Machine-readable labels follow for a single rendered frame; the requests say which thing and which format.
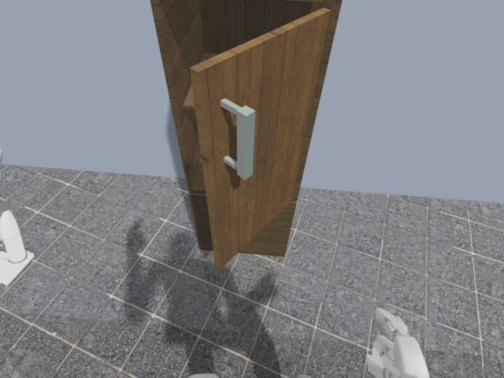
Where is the cupboard door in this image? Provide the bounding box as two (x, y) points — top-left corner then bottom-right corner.
(190, 8), (331, 270)

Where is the handle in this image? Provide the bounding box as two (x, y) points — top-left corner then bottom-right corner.
(220, 98), (256, 180)

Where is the robot left hand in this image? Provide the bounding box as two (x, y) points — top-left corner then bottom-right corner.
(0, 148), (34, 289)

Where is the robot right hand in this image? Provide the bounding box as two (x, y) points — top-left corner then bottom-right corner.
(367, 308), (429, 378)

